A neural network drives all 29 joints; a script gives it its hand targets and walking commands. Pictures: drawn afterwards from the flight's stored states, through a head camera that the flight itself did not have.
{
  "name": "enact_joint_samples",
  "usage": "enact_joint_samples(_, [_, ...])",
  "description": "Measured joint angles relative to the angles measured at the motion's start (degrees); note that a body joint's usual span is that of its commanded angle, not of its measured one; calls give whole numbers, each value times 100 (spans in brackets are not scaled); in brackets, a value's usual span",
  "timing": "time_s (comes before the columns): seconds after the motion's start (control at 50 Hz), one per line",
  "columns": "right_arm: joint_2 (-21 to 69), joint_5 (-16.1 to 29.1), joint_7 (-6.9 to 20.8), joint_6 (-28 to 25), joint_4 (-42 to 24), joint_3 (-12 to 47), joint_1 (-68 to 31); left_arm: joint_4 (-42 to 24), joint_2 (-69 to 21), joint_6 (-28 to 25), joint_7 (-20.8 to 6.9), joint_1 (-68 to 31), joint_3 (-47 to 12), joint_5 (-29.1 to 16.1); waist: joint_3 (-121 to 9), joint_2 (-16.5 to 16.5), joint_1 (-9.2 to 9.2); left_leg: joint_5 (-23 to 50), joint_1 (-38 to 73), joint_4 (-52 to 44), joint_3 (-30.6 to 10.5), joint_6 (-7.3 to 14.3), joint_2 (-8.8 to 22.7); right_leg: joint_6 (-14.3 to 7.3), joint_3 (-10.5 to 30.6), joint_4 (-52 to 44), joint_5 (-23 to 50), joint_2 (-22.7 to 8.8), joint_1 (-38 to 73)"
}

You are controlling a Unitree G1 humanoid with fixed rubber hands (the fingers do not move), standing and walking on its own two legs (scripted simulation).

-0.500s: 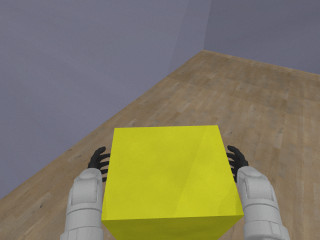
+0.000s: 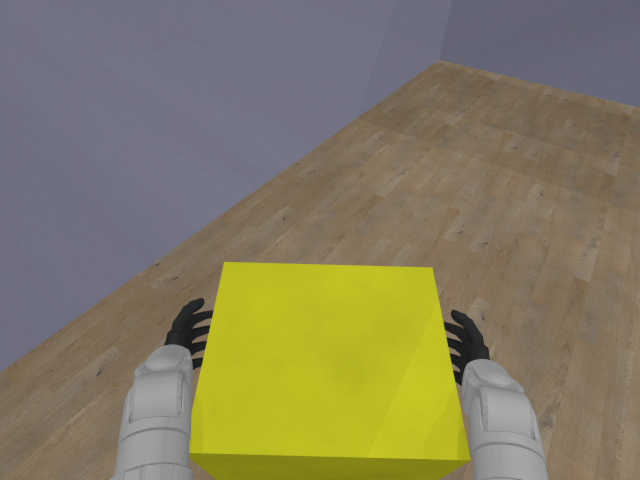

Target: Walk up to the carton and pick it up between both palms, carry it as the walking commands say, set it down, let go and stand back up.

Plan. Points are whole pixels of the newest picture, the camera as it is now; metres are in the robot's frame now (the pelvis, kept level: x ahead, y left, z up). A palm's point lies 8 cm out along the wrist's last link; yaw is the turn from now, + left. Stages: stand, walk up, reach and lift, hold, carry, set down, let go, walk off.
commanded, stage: set down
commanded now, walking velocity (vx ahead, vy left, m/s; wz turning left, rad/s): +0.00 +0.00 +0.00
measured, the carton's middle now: (324, 383) +0.30 +0.03 -0.07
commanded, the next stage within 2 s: none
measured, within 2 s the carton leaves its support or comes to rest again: neither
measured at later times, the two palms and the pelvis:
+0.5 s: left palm (198, 374) +0.29 +0.21 -0.07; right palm (457, 387) +0.31 -0.16 -0.06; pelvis -0.04 +0.02 -0.03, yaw -1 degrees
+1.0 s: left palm (215, 383) +0.32 +0.21 -0.15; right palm (440, 390) +0.34 -0.17 -0.15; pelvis -0.06 +0.02 -0.09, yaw -1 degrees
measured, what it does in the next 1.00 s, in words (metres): lowers itself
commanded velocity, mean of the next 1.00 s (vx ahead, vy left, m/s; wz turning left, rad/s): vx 0.00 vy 0.00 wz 0.00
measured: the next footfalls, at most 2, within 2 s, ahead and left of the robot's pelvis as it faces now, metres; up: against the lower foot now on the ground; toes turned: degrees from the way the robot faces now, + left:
none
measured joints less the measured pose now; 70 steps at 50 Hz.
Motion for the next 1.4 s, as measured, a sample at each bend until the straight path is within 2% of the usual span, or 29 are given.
enact_joint_samples(0.26, [-193,241,-35,-748,455,-80,-305,291,-122,-781,160,-172,202,-148,-213,-15,-96,-121,-1619,725,22,29,-28,56,47,742,-121,34,-1639])
enact_joint_samples(0.48, [-330,245,77,-1161,746,-378,-970,423,-235,-1194,220,-734,492,-142,-234,-9,-122,-137,-3153,1432,57,68,-81,136,88,1537,-183,43,-3221])
enact_joint_samples(0.94, [-546,156,240,-1213,850,-708,-2099,379,-310,-1349,268,-1688,915,-171,-769,-26,-139,-557,-6081,3193,101,54,-187,199,113,3448,-688,95,-6215])
enact_joint_samples(1.18, [-633,411,73,-1282,885,-620,-2375,548,-131,-1505,313,-1998,930,-399,-1162,-20,-94,-893,-7412,4162,37,-15,-191,175,44,4387,-1010,192,-7527])
enact_joint_samples(1.4, [-834,599,-85,-1363,1264,-551,-2798,903,70,-1560,410,-2425,937,-539,-1436,-46,-56,-1143,-8434,5022,-1,-57,-231,182,-7,5237,-1267,247,-8535])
